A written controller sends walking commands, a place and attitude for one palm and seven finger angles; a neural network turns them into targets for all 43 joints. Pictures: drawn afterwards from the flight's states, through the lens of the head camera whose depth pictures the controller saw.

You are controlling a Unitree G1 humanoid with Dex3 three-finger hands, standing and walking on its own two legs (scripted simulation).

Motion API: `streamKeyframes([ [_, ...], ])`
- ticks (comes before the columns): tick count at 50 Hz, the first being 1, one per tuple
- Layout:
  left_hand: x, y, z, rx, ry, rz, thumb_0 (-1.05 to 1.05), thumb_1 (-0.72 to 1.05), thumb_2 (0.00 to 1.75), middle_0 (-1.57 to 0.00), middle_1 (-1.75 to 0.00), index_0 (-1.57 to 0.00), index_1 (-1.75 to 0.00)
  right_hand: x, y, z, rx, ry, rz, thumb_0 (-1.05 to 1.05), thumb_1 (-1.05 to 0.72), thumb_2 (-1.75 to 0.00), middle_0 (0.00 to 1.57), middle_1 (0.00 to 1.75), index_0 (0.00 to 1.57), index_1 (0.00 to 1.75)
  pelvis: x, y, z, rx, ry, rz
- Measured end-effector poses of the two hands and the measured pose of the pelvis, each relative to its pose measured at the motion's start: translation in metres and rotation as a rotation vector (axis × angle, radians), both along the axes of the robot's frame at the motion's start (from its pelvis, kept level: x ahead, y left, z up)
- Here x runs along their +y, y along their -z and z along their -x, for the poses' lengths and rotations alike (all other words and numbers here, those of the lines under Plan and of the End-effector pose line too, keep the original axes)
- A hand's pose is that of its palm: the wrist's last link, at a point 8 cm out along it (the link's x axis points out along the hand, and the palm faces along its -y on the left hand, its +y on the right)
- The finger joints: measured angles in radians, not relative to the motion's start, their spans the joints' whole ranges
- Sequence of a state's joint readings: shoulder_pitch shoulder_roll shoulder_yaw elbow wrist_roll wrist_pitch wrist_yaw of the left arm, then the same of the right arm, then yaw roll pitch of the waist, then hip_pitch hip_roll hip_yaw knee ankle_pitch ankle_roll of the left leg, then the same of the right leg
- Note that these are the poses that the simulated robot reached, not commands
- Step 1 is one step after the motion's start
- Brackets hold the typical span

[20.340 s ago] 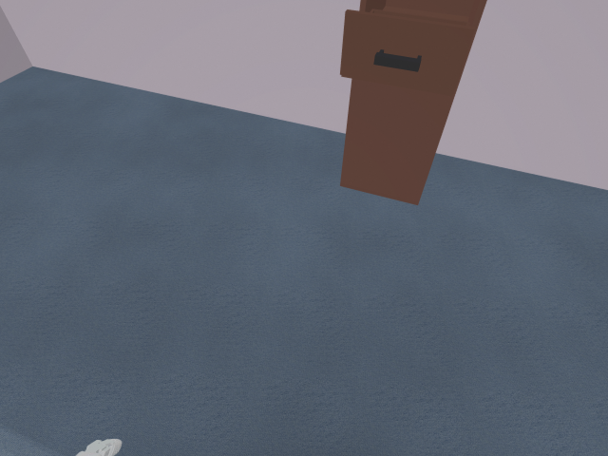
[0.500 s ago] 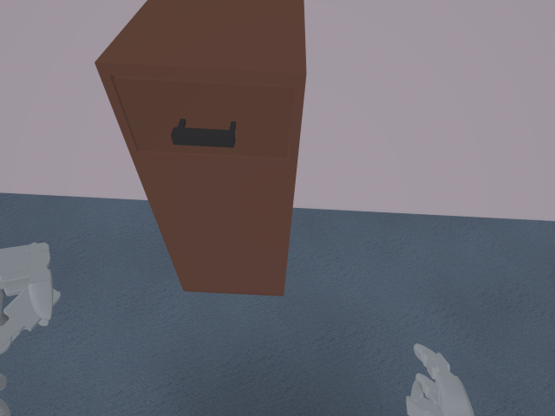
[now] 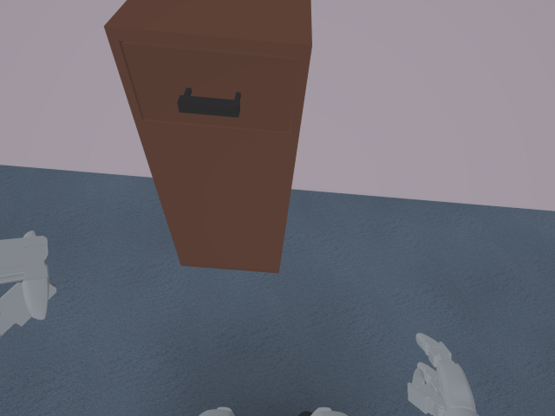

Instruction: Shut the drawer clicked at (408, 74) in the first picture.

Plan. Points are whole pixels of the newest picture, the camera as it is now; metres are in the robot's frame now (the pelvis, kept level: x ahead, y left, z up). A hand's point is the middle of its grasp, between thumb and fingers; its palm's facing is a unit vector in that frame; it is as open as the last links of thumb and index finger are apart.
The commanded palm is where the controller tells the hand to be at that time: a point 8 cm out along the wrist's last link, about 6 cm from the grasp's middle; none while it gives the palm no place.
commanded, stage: step back with the hand held close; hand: left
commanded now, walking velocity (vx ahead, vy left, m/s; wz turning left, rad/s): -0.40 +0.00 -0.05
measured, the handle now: (211, 100) +0.70 +0.17 +0.05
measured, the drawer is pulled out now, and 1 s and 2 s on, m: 0.00 0.00 0.00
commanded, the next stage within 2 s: stop stepping back and stand still in 0.16 s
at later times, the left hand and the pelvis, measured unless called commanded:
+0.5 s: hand (17, 405) +0.11 +0.21 +0.18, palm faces +0.22 -0.85 -0.47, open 3.2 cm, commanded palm +0.06 +0.26 +0.20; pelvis -0.10 -0.01 +0.01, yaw -5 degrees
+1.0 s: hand out of the picture +0.07 +0.23 +0.18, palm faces +0.38 -0.85 -0.36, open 3.2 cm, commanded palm +0.01 +0.27 +0.20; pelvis -0.14 +0.00 +0.01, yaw -4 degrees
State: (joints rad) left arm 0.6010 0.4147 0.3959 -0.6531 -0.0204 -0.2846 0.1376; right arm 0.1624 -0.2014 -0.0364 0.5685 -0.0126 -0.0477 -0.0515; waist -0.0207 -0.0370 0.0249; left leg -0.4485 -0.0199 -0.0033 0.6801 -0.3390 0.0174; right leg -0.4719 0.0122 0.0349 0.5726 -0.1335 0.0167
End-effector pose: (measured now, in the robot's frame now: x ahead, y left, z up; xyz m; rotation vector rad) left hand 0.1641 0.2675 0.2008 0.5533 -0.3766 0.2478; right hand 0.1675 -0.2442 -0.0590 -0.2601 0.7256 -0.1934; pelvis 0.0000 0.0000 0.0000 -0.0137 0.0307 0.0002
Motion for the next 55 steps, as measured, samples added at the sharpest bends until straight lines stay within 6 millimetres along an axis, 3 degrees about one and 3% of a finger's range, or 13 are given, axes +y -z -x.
streamKeyframes([
  [8,0.024,-0.006,0.038,-0.002,-0.086,0.006,0.01,0.88,0.9,-1.41,-1.6,-1.41,-1.6,0.015,-0.005,0.046,0.005,-0.002,-0.01,0.02,-0.91,-0.9,0.2,0.3,0.2,0.3,0.004,-0.011,0.027,0.013,-0.001,0.048],
  [14,-0.003,-0.005,0.055,0.002,-0.016,0.051,0.01,0.89,0.9,-1.41,-1.6,-1.41,-1.6,0.022,0.001,0.075,0.003,-0.057,-0.051,0.02,-0.9,-0.9,0.2,0.3,0.2,0.3,-0.007,-0.013,0.06,0.047,0.065,0.03],
  [17,-0.022,-0.001,0.06,0.032,0.061,0.03,0.01,0.89,0.9,-1.41,-1.6,-1.41,-1.6,0.015,0.008,0.091,0.004,-0.044,-0.07,0.02,-0.9,-0.9,0.21,0.3,0.2,0.3,-0.012,-0.01,0.084,0.035,0.093,0.032],
  [20,-0.029,-0.001,0.068,0.084,0.097,0.024,0.01,0.88,0.9,-1.41,-1.6,-1.41,-1.6,0.005,0.004,0.114,0.01,0.021,-0.078,0.02,-0.9,-0.9,0.21,0.3,0.21,0.3,-0.013,-0.013,0.094,0.023,0.108,0.016],
  [29,0.001,0.005,0.098,0.092,0.02,0.048,0.01,0.88,0.9,-1.41,-1.6,-1.41,-1.6,-0.023,-0.011,0.166,0.001,0.126,0.022,0.02,-0.91,-0.9,0.2,0.3,0.2,0.3,-0.001,-0.015,0.108,-0.017,0.085,-0.009],
  [41,-0.001,0.003,0.15,0.019,-0.036,0.101,0.01,0.88,0.9,-1.41,-1.6,-1.41,-1.6,-0.004,-0.006,0.177,-0.038,0.039,-0.005,0.02,-0.91,-0.9,0.2,0.3,0.2,0.3,-0.003,-0.011,0.138,-0.056,0.068,0.025],
  [48,0.009,0.011,0.137,-0.005,-0.073,0.143,0.01,0.88,0.9,-1.41,-1.6,-1.41,-1.6,0.013,0.001,0.178,-0.05,0.048,-0.034,0.02,-0.91,-0.9,0.2,0.3,0.2,0.3,0.002,-0.007,0.141,-0.081,0.076,0.009],
  [53,-0.008,-0.001,0.134,0.033,-0.029,0.065,0.02,0.89,0.9,-1.41,-1.6,-1.41,-1.6,0.023,-0.003,0.181,-0.058,0.016,-0.096,0.02,-0.91,-0.9,0.2,0.3,0.2,0.3,-0.009,-0.014,0.142,-0.06,0.077,-0.012],
  [55,-0.012,0.022,0.125,0.137,0.005,0.037,0.01,0.89,0.9,-1.41,-1.6,-1.4,-1.6,0.019,0.009,0.181,-0.036,-0.011,-0.127,0.02,-0.9,-0.9,0.21,0.3,0.2,0.3,-0.009,-0.011,0.144,-0.049,0.073,-0.013],
])
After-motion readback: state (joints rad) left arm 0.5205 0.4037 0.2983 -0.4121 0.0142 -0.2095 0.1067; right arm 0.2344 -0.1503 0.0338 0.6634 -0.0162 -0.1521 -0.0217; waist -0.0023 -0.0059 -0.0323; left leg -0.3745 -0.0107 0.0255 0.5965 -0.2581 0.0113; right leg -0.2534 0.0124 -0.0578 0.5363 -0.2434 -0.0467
